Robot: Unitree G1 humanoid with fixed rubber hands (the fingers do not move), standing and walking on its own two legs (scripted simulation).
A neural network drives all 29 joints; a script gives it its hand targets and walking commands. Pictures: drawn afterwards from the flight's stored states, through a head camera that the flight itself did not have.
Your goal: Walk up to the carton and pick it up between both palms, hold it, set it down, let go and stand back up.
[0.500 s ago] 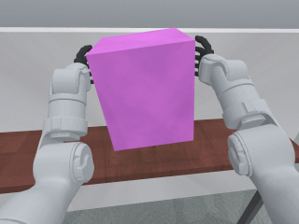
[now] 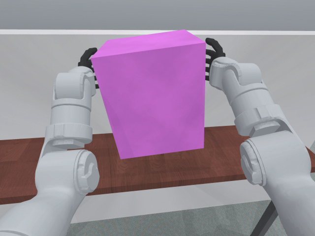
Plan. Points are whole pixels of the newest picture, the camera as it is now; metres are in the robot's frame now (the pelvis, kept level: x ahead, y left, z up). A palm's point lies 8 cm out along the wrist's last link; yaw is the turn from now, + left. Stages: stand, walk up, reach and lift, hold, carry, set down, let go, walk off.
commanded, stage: hold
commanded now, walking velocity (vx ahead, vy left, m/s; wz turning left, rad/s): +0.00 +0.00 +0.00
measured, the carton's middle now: (153, 91) +0.39 +0.00 +0.26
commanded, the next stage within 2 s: none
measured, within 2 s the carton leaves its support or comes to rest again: neither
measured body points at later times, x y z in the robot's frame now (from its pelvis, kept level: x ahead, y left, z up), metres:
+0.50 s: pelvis +0.00 +0.00 +0.00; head -0.10 +0.01 +0.44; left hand +0.39 +0.16 +0.31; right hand +0.38 -0.15 +0.34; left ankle +0.03 +0.12 -0.75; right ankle -0.01 -0.10 -0.75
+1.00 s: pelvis +0.00 +0.00 +0.00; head -0.10 +0.01 +0.44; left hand +0.39 +0.16 +0.31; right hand +0.38 -0.15 +0.34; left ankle +0.03 +0.12 -0.75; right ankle -0.01 -0.10 -0.75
